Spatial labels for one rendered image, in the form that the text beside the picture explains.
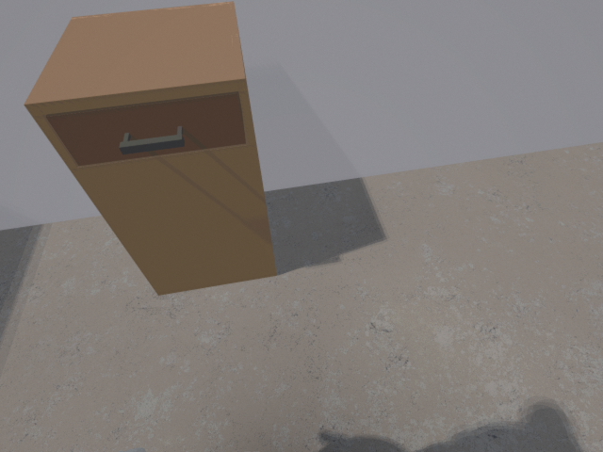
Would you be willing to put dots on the handle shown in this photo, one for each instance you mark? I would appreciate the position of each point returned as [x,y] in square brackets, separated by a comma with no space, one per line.
[152,144]

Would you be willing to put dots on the drawer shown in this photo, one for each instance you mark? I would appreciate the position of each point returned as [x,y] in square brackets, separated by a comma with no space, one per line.
[93,136]

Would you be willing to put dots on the cabinet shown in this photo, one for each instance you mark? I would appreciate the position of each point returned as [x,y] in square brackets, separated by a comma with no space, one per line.
[189,220]

